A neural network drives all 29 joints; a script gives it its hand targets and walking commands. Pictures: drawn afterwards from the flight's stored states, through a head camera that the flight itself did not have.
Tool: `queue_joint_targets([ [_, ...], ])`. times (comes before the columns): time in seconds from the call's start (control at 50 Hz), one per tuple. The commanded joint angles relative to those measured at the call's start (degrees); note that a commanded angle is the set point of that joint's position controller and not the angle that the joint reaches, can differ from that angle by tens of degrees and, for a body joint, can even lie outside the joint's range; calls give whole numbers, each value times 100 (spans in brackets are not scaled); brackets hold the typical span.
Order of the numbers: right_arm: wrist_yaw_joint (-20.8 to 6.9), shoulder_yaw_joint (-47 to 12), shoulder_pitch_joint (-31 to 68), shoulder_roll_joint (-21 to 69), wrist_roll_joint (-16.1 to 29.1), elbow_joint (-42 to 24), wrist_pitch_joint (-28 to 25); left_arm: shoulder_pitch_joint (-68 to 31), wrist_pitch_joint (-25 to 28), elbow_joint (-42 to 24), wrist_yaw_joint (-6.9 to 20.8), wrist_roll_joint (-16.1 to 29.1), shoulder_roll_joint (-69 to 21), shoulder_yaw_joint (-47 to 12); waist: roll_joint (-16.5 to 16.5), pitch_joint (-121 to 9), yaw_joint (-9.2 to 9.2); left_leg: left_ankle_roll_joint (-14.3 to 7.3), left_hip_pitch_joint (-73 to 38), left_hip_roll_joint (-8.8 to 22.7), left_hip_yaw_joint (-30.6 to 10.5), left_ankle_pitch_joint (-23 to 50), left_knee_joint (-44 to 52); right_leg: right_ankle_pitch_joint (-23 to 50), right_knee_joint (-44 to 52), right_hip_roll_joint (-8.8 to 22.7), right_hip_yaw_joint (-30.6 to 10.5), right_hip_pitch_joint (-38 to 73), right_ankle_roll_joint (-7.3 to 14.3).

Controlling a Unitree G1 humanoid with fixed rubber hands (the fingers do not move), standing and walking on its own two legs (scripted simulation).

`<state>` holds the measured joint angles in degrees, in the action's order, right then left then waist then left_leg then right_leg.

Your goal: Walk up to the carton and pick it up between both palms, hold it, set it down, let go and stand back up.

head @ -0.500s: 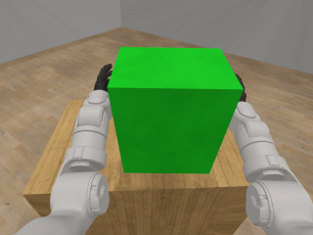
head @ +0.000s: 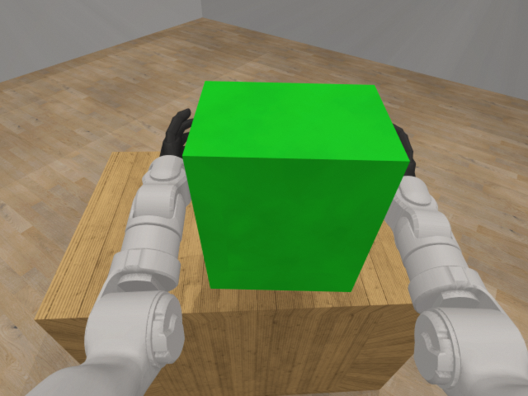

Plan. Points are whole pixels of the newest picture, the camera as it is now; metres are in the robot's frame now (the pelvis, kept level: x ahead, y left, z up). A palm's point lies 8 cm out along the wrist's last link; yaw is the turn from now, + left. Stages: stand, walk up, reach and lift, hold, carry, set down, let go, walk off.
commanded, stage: set down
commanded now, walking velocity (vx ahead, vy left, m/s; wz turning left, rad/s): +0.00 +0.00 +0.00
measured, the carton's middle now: (284, 196) +0.41 +0.01 +0.12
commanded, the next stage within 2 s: none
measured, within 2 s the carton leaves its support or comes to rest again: rests again in 1.92 s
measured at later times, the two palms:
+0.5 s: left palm (180, 168) +0.43 +0.18 +0.15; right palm (392, 182) +0.42 -0.16 +0.15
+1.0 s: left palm (182, 181) +0.45 +0.19 +0.11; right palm (381, 192) +0.43 -0.15 +0.11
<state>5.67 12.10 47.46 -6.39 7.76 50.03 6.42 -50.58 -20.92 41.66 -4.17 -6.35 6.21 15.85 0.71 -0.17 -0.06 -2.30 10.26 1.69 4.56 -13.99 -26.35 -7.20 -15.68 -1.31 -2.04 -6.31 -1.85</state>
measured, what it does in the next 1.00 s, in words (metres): stands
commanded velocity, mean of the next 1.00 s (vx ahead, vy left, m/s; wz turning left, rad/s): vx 0.00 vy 0.00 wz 0.00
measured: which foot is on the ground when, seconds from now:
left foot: down 0.00-1.00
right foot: down 0.00-1.00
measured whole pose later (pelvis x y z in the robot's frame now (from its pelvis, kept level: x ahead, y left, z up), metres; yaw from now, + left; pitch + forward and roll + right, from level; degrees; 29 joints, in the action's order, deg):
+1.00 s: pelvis +0.02 +0.00 +0.00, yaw +0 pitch +1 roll -3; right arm 6.8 14.9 45.0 -3.0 -1.5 51.5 1.6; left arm -50.4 -6.2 56.4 -1.4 -6.3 8.4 16.0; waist 0.8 0.8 -0.1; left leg -2.2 12.7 1.7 4.5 -15.3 -26.3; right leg -8.5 -15.7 -1.3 -2.0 -8.7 -1.9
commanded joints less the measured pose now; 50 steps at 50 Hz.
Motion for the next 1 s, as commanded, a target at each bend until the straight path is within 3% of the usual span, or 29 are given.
queue_joint_targets([
  [0.0,-642,-1351,4349,3229,-678,-1510,-405,-3772,577,-411,1093,324,-3453,-1831,-400,-3367,-481,724,-1215,-176,-447,2349,544,908,47,-284,619,656,208],
  [0.02,-647,-1340,4640,3253,-622,-1540,-479,-3962,622,-293,1093,435,-3571,-1955,-442,-3571,-540,745,-1283,-158,-450,2242,530,763,69,-289,670,487,210],
  [0.06,-619,-1503,4132,3433,-623,-1342,-413,-3560,616,-337,1127,294,-3555,-1713,-338,-3067,-339,684,-1119,-184,-453,2449,539,1017,42,-243,576,773,173],
  [0.08,-628,-1519,4055,3467,-587,-1253,-401,-3546,587,-486,1131,322,-3620,-1765,-258,-3200,-466,682,-1324,-207,-457,2604,521,1185,56,-273,606,833,149],
  [0.1,-601,-1579,4289,3436,-625,-1478,-422,-3641,631,-190,1157,246,-3407,-1577,-133,-3171,-241,635,-1031,-208,-368,2377,590,1061,4,-246,537,831,138],
  [0.12,-595,-1498,4207,3442,-575,-1257,-420,-3733,683,-418,1158,312,-3546,-1786,-302,-3082,-436,695,-1084,-189,-422,2452,611,1028,33,-263,605,768,144],
  [0.16,-597,-1523,4070,3426,-549,-1263,-397,-3593,695,-350,1190,227,-3308,-1583,-329,-3129,-275,669,-1098,-235,-349,2626,521,1224,3,-234,532,869,112],
  [0.2,-569,-1579,4284,3510,-583,-1620,-510,-3760,789,-336,1214,342,-3458,-1743,-314,-3508,-368,684,-985,-226,-358,2563,480,1324,-11,-230,592,795,109],
  [0.24,-578,-1371,4242,3515,-718,-1481,-485,-3553,800,-69,1237,232,-3327,-1553,-283,-3262,-329,659,-916,-220,-357,2390,503,1087,21,-218,573,825,142],
  [0.26,-599,-1235,4361,3505,-738,-1346,-506,-3649,857,26,1258,251,-3542,-1599,-195,-3264,-450,706,-999,-144,-412,2443,539,1049,-15,-278,642,696,118],
  [0.32,-651,-1394,4378,3691,-771,-1351,-611,-4088,1056,-286,1198,332,-3561,-1709,-397,-3650,-289,699,-1053,-169,-373,2468,538,1034,-23,-212,565,688,176],
  [0.36,-607,-1299,4056,3635,-799,-1152,-577,-3703,1062,-74,1218,196,-3511,-1646,-411,-3429,-415,789,-1050,-143,-418,2976,440,1235,-35,-234,575,672,153],
  [0.4,-623,-1026,3922,3632,-917,-936,-555,-3787,1059,104,1237,77,-3385,-1406,-440,-3151,-443,715,-1010,-181,-359,2555,545,1077,-18,-189,543,602,150],
  [0.46,-627,-1271,4186,3720,-825,-1438,-679,-3866,1121,91,1243,131,-3549,-1487,-495,-3456,-264,704,-851,-191,-339,2588,488,1182,-59,-188,537,823,153],
  [0.48,-595,-1016,4123,3557,-947,-1160,-628,-3601,1091,501,1294,66,-3451,-1359,-349,-2958,-395,690,-749,-155,-392,2551,563,1142,-36,-210,593,706,121],
  [0.5,-614,-1045,4024,3741,-996,-1117,-598,-3763,1179,363,1314,123,-3335,-1312,-242,-3135,-302,645,-769,-166,-316,2480,584,1182,-31,-194,557,758,119],
  [0.52,-569,-1023,3984,3729,-1034,-1153,-630,-3710,1190,362,1355,172,-3409,-1404,-185,-3050,-481,630,-777,-203,-361,2464,597,1286,2,-190,563,723,95],
  [0.54,-591,-1101,3971,3930,-1002,-1204,-633,-3914,1298,170,1342,125,-3274,-1292,-246,-3446,-267,605,-699,-251,-234,2455,575,1436,-145,-181,541,958,89],
  [0.6,-578,-1263,4081,4090,-927,-1390,-767,-4146,1519,-22,1314,241,-3542,-1627,-545,-3985,-368,728,-897,-189,-303,2996,357,1631,-201,-194,535,775,116],
  [0.64,-560,-863,3816,3876,-1190,-1005,-661,-3683,1434,668,1374,12,-3275,-1236,-383,-3197,-416,642,-712,-224,-271,2722,499,1590,-133,-151,526,797,100],
  [0.66,-601,-989,3970,3844,-1127,-1176,-691,-4002,1477,416,1344,87,-3225,-1207,-336,-3479,-310,639,-696,-221,-290,2586,553,1360,-128,-152,507,861,124],
  [0.7,-579,-902,3807,3928,-1220,-846,-706,-4046,1618,543,1376,128,-3262,-1329,-353,-3376,-401,613,-647,-205,-217,2369,600,1302,-137,-118,480,715,106],
  [0.76,-637,-744,3791,3997,-1365,-734,-735,-4184,1730,657,1375,128,-3246,-1250,-360,-3316,-391,643,-592,-149,-226,2470,611,1220,-174,-128,543,750,114],
  [0.8,-628,-889,3721,4114,-1277,-890,-783,-3935,1801,416,1337,133,-3378,-1334,-522,-3613,-386,754,-818,-67,-333,3215,410,1617,-236,-163,496,766,130],
  [0.84,-633,-809,3863,4066,-1393,-1023,-863,-4030,1834,759,1337,137,-3323,-1322,-309,-3773,-407,755,-696,-107,-238,3120,361,1574,-241,-170,550,699,107],
  [0.86,-653,-646,3933,4028,-1424,-1013,-948,-4252,1923,660,1315,182,-3452,-1561,-649,-3971,-551,829,-861,-93,-316,3227,348,1462,-258,-183,596,510,166],
  [0.88,-643,-959,3961,4237,-1308,-997,-975,-4413,2021,476,1291,250,-3483,-1608,-549,-4112,-391,782,-748,-108,-258,3143,321,1520,-261,-126,517,612,145],
  [0.94,-651,-535,3458,3972,-1544,-595,-755,-3848,1873,1221,1453,-117,-3008,-921,-430,-3021,-354,617,-499,-158,-154,2505,581,1238,-199,-87,518,774,99],
  [0.98,-643,-773,3766,4196,-1496,-1017,-980,-4312,2125,800,1391,169,-3287,-1378,-409,-4021,-461,737,-786,-124,-281,3161,376,1704,-355,-127,550,689,88],
])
